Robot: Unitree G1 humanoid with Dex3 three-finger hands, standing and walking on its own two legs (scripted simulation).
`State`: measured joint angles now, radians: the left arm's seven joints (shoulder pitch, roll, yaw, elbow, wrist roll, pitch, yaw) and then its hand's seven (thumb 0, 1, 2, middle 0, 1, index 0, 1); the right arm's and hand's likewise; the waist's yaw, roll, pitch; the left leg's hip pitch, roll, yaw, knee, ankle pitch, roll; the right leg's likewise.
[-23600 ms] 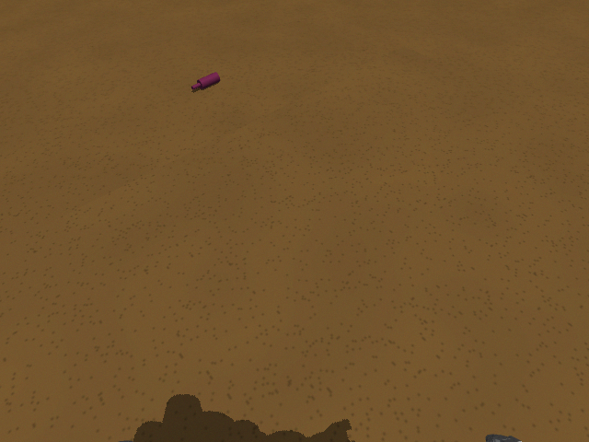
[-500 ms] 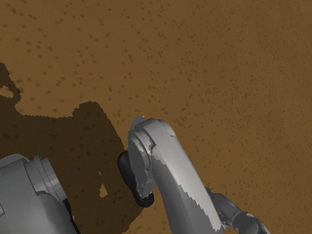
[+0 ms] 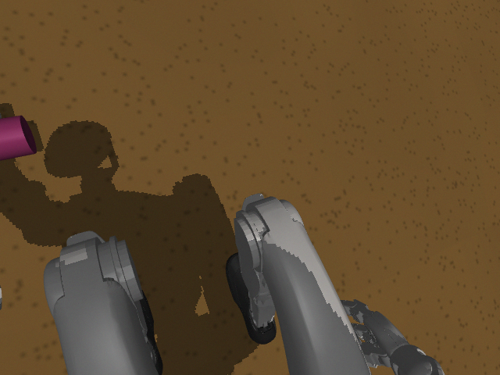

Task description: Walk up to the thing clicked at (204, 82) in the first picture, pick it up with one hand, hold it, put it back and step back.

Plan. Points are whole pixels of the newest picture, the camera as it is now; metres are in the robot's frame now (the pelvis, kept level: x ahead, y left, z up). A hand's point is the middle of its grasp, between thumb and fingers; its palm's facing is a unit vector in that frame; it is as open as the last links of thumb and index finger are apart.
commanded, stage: settle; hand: left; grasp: from above
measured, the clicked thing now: out of the picture +0.47 +0.37 -0.20
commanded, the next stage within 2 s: lift in 0.06 s
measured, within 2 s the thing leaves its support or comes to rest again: neither
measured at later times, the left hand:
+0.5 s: hand out of the picture +0.44 +0.34 -0.10, palm faces -0.46 -0.12 -0.88, open 9.2 cm
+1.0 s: hand out of the picture +0.36 +0.33 +0.09, palm faces -0.42 -0.14 -0.89, open 9.1 cm
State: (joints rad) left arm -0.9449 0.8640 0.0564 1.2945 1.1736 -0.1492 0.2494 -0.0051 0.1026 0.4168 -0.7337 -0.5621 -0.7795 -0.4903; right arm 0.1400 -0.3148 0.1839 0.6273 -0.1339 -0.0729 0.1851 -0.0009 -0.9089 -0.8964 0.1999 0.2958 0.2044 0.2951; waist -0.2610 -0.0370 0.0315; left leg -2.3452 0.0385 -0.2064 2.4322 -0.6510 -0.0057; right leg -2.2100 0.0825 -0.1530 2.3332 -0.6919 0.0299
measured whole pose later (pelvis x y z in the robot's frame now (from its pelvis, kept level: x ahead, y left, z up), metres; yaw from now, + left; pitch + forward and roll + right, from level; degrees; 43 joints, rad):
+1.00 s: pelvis +0.00 +0.00 +0.18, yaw +8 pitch +30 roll -5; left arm -0.53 0.61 -0.04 0.75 1.00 -0.06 0.04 0.00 0.16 0.33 -0.72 -0.56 -0.77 -0.49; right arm 0.16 -0.25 0.01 0.64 0.01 0.06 0.01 0.00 -0.90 -0.90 0.20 0.30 0.21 0.30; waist -0.10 0.04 -0.17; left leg -1.80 0.04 -0.08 1.85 -0.58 0.01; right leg -1.71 0.05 -0.05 1.81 -0.63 0.02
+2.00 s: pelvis +0.07 +0.02 +0.41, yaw +11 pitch +9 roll -1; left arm -0.31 0.38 -0.19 0.82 1.00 0.01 0.13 0.00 0.16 0.33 -0.76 -0.49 -0.80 -0.41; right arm 0.26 -0.25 -0.04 0.74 0.04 0.00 -0.05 0.01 -0.90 -0.90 0.20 0.30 0.21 0.30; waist -0.06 0.03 -0.08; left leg -0.62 0.02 0.02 0.79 -0.34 0.01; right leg -0.57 0.02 0.03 0.77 -0.37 0.02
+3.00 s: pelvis +0.08 +0.01 +0.44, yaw +10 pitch +2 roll +0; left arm -0.23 0.38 -0.23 0.65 1.00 0.01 0.00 0.00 0.18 0.28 -0.78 -0.45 -0.82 -0.37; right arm 0.20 -0.26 -0.04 0.68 0.06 0.07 -0.05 0.01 -0.91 -0.90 0.20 0.30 0.20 0.30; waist -0.01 0.05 -0.02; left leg -0.33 0.02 0.03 0.52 -0.24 0.00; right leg -0.30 0.01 0.04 0.54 -0.28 0.00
